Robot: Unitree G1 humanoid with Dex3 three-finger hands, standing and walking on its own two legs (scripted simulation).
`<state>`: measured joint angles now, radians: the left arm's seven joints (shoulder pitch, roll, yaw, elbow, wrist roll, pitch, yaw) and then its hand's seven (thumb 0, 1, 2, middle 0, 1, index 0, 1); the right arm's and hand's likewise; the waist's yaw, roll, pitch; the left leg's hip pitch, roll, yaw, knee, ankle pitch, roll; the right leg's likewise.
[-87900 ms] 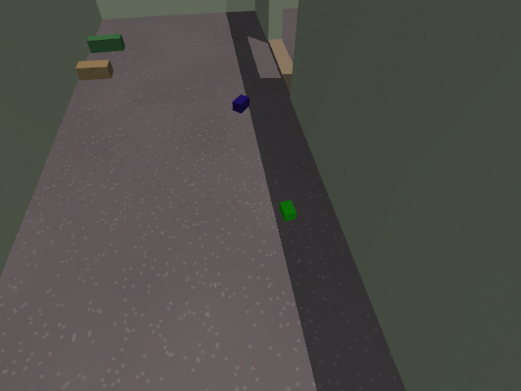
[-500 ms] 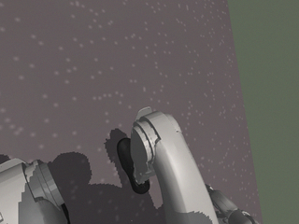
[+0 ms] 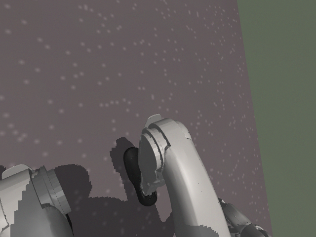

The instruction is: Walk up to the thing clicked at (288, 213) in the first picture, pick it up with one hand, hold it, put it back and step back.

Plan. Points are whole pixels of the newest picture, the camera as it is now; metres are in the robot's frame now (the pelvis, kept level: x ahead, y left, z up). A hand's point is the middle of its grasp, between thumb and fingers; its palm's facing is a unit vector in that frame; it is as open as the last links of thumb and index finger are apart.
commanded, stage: close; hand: left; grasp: from above
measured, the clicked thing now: out of the picture +0.48 +0.34 -0.28
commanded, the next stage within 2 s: go down in 0.16 s
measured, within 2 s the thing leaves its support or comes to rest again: neither
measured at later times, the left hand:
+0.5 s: hand out of the picture +0.48 +0.33 -0.22, palm faces -0.44 -0.04 -0.90, open 13.3 cm
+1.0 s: hand out of the picture +0.42 +0.38 -0.03, palm faces -0.52 -0.10 -0.85, open 13.4 cm
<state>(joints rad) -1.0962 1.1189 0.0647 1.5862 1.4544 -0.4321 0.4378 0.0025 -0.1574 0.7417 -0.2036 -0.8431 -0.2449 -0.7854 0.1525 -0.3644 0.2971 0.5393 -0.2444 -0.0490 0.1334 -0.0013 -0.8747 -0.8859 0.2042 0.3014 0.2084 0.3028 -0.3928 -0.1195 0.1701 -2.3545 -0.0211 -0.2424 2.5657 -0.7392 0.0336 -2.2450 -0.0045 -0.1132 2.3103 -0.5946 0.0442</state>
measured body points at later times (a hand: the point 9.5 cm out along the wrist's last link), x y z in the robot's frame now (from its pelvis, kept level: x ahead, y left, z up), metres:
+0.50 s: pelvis +0.00 +0.00 +0.00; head +0.27 +0.14 +0.33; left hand +0.50 +0.33 -0.17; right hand +0.05 -0.27 -0.04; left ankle +0.06 +0.11 -0.27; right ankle +0.14 -0.15 -0.27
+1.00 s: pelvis -0.01 +0.00 +0.08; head +0.22 +0.12 +0.45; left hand +0.45 +0.38 +0.01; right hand +0.13 -0.28 -0.01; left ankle +0.06 +0.11 -0.27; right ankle +0.14 -0.15 -0.27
